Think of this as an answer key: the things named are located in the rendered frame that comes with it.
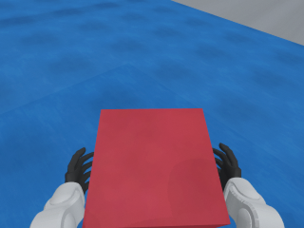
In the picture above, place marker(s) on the robot right hand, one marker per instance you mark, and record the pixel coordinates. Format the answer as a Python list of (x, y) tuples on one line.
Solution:
[(228, 165)]

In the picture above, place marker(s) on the carton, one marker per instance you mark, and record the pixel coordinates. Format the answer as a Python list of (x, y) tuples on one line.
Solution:
[(154, 168)]

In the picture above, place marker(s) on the robot left hand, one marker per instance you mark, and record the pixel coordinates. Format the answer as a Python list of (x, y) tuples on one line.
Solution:
[(76, 169)]

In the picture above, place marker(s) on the robot left forearm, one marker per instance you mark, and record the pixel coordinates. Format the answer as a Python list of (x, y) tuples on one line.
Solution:
[(65, 209)]

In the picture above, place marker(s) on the robot right forearm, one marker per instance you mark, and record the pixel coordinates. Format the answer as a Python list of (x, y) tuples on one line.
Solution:
[(247, 207)]

